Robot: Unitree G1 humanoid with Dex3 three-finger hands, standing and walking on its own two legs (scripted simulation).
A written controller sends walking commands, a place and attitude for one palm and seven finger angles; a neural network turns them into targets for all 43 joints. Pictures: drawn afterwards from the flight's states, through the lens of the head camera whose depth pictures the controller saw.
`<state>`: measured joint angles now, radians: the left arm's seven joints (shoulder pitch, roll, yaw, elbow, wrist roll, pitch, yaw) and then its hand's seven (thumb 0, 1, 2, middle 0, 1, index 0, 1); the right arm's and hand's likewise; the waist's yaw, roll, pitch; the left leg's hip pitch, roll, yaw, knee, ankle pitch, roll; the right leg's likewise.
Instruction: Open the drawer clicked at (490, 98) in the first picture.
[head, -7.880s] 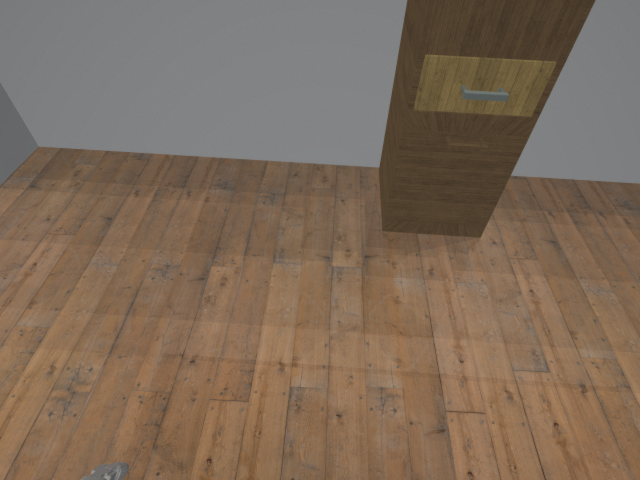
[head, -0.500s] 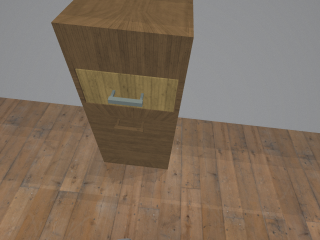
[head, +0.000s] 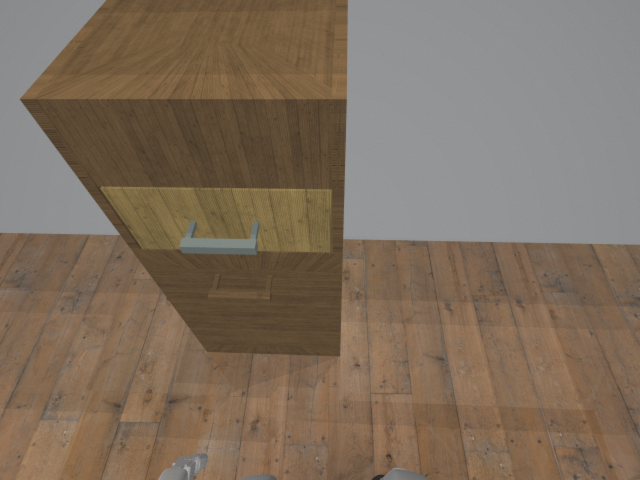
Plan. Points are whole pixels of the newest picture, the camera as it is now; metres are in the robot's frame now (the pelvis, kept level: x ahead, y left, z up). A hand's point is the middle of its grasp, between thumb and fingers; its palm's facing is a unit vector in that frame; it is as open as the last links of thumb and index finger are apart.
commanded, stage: come to a stop and stand still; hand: left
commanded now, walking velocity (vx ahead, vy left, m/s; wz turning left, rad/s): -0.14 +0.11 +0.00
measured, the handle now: (221, 236) +0.51 +0.20 -0.08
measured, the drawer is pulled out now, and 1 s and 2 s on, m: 0.00 0.00 0.00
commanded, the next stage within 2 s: look again from close up in 1.16 s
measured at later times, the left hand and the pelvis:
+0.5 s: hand out of the picture -0.04 +0.25 -0.17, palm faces +0.01 -0.98 -0.20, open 7.4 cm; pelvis -0.03 +0.05 +0.02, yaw -2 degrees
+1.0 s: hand out of the picture -0.01 +0.15 -0.16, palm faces +0.02 -0.97 -0.24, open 7.2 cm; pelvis -0.04 -0.03 +0.01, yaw -1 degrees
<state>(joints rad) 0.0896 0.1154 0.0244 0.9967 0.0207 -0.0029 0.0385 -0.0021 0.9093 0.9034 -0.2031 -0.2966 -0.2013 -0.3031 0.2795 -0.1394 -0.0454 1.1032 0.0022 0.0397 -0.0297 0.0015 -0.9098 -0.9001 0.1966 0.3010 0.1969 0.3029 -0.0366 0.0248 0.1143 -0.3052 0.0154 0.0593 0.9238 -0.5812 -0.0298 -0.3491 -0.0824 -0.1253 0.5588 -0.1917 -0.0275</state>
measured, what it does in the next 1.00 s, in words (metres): steps on the spot: left foot, then right foot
